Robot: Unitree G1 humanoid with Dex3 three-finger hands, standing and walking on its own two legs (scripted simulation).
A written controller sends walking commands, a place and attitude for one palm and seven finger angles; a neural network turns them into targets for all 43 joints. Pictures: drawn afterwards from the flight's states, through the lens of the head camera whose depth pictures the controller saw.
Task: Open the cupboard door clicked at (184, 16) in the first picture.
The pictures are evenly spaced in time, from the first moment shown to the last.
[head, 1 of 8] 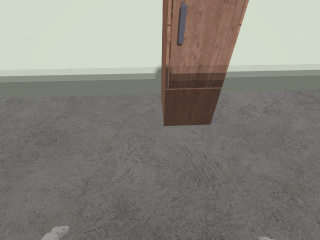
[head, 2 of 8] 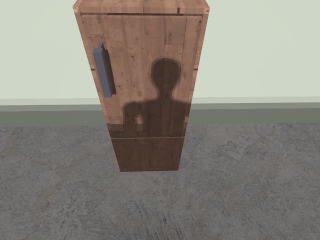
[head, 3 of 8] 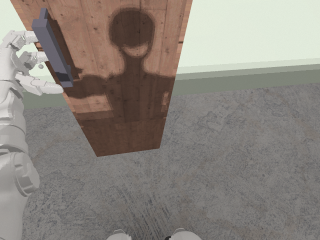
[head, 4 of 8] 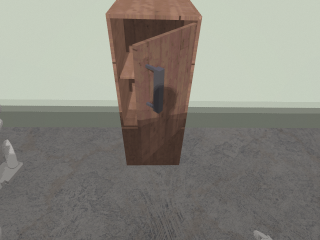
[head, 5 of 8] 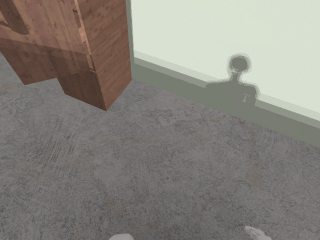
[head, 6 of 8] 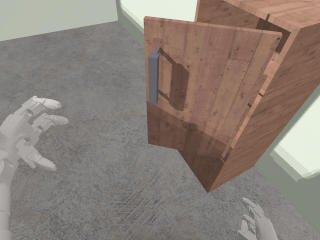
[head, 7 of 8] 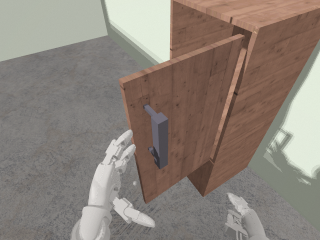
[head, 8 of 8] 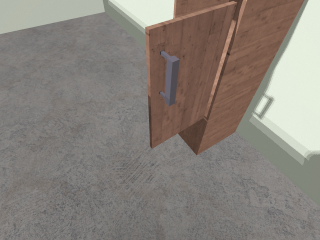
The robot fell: no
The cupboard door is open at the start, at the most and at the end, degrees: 0 93 93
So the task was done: yes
